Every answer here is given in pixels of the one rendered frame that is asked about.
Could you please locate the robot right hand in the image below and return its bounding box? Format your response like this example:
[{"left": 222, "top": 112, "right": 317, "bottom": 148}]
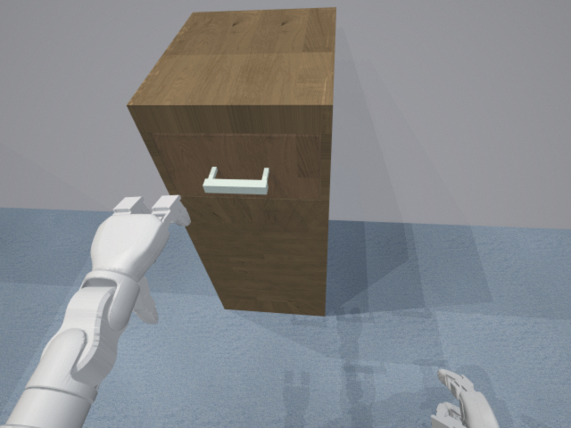
[{"left": 431, "top": 369, "right": 500, "bottom": 428}]

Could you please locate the drawer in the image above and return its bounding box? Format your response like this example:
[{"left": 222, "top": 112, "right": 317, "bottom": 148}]
[{"left": 153, "top": 133, "right": 321, "bottom": 199}]

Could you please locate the robot left forearm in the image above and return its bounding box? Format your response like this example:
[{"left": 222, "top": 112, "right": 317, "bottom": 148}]
[{"left": 0, "top": 269, "right": 140, "bottom": 428}]

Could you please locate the handle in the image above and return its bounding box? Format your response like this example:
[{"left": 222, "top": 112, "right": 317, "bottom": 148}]
[{"left": 203, "top": 167, "right": 269, "bottom": 194}]

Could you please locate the cabinet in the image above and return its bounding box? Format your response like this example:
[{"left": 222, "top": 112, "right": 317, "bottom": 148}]
[{"left": 127, "top": 7, "right": 336, "bottom": 317}]

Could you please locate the robot left hand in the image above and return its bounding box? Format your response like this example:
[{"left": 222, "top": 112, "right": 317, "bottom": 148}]
[{"left": 91, "top": 195, "right": 191, "bottom": 324}]

